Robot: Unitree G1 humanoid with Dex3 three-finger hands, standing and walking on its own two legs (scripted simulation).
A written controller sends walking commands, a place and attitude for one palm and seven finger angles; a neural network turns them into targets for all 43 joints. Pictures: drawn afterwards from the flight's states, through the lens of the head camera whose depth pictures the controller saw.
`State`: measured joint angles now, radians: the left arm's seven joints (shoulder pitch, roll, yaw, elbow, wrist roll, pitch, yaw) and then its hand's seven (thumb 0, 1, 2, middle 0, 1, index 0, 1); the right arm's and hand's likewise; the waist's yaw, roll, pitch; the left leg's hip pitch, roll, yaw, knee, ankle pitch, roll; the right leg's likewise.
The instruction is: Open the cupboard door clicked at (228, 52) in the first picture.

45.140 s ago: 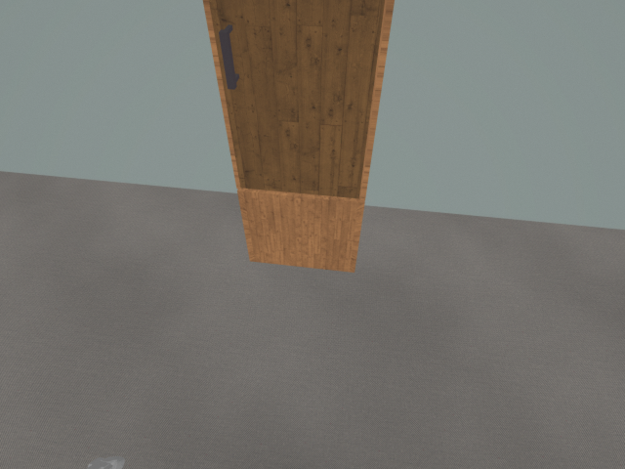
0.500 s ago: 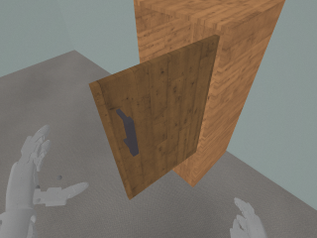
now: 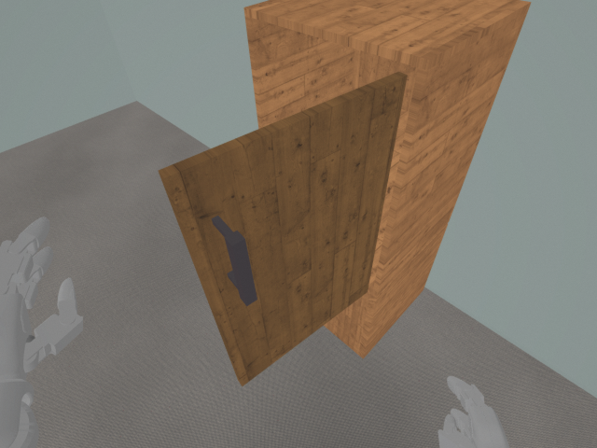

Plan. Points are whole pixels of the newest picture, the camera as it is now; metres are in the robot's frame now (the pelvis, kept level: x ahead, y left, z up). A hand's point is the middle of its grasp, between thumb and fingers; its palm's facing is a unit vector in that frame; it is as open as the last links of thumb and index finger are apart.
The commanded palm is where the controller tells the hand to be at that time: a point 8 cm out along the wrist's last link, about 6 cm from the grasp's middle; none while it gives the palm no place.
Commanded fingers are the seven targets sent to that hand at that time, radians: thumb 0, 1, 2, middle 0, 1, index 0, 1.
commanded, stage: draw the hand back to the body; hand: left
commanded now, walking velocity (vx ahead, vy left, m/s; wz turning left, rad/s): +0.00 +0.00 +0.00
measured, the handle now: (234, 262) +0.33 +0.14 +0.09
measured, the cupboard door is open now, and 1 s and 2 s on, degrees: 83 83 83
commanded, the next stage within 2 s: step back with the hand held close in 0.26 s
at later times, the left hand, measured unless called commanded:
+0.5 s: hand (68, 326) +0.18 +0.26 +0.16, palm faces +0.43 -0.79 -0.43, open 7.4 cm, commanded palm +0.12 +0.30 +0.17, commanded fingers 0.00 0.90 0.90 -0.20 -0.30 -0.20 -0.30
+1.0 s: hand out of the picture +0.11 +0.29 +0.15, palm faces +0.38 -0.77 -0.51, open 7.4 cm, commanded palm +0.04 +0.33 +0.17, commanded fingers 0.00 0.90 0.90 -0.20 -0.30 -0.20 -0.30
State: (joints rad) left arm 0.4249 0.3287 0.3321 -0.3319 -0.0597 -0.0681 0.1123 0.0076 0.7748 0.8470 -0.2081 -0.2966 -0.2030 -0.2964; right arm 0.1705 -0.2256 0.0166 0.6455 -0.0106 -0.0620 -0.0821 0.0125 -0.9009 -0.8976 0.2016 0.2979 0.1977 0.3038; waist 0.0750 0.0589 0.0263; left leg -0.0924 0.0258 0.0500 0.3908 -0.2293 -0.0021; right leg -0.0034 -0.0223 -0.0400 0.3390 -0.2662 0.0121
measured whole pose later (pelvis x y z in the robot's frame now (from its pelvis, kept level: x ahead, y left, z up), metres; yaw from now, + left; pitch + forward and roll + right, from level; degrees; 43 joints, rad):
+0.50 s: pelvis -0.02 +0.00 +0.00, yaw +0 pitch -2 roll -1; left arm 0.49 0.35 0.37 -0.41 -0.06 -0.13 0.10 0.01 0.89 0.90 -0.21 -0.30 -0.21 -0.30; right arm 0.16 -0.23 0.02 0.62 -0.01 -0.04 -0.09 0.01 -0.90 -0.90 0.20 0.30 0.20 0.30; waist 0.04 0.07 0.02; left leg -0.18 0.05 0.03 0.43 -0.22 -0.01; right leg -0.07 0.00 -0.05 0.34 -0.24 0.01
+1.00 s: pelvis -0.10 +0.03 -0.02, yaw +1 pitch +0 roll -2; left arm 0.56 0.43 0.43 -0.54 -0.03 -0.19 0.14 0.01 0.89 0.90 -0.22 -0.30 -0.21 -0.30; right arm 0.19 -0.21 0.00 0.54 0.01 -0.04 -0.09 0.01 -0.90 -0.90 0.20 0.30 0.20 0.30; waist 0.00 0.00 0.08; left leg -0.40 0.02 0.05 0.55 -0.15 0.04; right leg -0.32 -0.02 -0.02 0.52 -0.20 0.04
